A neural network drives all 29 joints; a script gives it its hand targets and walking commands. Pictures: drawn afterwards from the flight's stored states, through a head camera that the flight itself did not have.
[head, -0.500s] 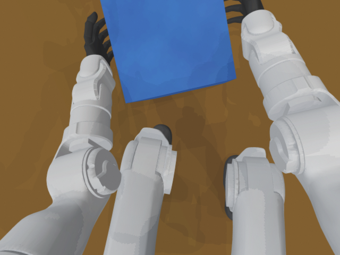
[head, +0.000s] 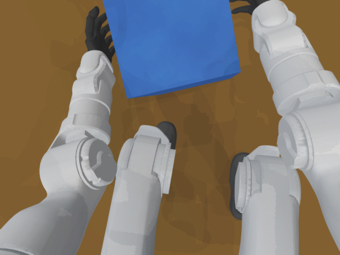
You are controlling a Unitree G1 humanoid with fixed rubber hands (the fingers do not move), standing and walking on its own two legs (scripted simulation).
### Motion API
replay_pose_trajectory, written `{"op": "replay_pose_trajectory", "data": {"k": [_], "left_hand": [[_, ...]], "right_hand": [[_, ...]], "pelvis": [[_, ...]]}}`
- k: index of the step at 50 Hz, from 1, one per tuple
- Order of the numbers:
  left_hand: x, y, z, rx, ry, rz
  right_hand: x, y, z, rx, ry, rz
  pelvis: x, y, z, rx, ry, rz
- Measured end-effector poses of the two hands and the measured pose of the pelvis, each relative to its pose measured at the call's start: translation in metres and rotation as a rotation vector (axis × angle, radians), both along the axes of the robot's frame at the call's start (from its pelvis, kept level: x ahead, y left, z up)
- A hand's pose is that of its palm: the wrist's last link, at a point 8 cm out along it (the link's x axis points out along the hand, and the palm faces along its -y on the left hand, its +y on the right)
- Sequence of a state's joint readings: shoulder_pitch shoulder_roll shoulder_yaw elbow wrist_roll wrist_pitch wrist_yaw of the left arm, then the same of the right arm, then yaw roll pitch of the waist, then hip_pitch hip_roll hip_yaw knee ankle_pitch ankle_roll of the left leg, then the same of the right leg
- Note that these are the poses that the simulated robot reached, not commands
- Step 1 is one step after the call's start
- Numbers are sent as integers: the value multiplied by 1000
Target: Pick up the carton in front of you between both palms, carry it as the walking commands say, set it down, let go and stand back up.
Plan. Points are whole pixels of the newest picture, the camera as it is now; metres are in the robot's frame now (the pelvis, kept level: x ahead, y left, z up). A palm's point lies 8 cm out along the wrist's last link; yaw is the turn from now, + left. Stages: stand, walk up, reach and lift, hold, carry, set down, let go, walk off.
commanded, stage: set down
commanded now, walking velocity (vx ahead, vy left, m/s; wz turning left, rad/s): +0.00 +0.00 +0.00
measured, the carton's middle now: (179, 43) +0.50 +0.10 -0.26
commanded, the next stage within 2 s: let go in 1.28 s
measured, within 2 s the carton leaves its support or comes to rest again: neither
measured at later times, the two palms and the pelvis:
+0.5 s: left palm (71, 54) +0.45 +0.27 -0.12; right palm out of the picture +0.58 -0.07 -0.11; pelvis +0.00 +0.01 +0.02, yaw +0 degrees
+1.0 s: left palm out of the picture +0.44 +0.28 +0.04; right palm out of the picture +0.58 -0.09 +0.03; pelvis +0.02 +0.01 +0.14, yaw +0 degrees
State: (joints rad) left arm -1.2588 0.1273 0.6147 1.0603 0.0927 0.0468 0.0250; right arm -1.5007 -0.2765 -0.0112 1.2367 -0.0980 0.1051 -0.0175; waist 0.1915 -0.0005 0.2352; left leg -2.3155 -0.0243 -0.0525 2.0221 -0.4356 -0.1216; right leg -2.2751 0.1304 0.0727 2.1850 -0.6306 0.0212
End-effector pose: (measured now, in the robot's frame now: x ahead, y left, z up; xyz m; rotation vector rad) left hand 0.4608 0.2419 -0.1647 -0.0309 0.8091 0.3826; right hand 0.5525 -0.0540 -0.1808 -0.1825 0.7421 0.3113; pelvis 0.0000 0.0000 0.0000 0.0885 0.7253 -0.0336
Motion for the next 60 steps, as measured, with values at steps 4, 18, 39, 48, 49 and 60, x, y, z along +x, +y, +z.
{"op": "replay_pose_trajectory", "data": {"k": [4, 18, 39, 48, 49, 60], "left_hand": [[-11, 9, -11, 22, 31, 29], [-7, 39, 0, 30, -89, 77], [-13, 33, 141, 31, -162, 93], [-16, 35, 195, 45, -169, 92], [-16, 36, 201, 45, -169, 92], [-19, 38, 272, 33, -171, 88]], "right_hand": [[1, -15, -11, -24, -17, -42], [18, -23, 8, -29, -124, -60], [28, -26, 156, -60, -120, -89], [27, -32, 202, -60, -135, -77], [28, -32, 208, -59, -134, -75], [30, -33, 283, -54, -119, -72]], "pelvis": [[-2, 2, 0, 4, -13, 5], [-3, 14, -3, -20, -15, 24], [8, 15, 90, -44, 81, 49], [18, 12, 131, -39, 111, 40], [19, 12, 136, -39, 113, 39], [33, 9, 198, -46, 107, 42]]}}
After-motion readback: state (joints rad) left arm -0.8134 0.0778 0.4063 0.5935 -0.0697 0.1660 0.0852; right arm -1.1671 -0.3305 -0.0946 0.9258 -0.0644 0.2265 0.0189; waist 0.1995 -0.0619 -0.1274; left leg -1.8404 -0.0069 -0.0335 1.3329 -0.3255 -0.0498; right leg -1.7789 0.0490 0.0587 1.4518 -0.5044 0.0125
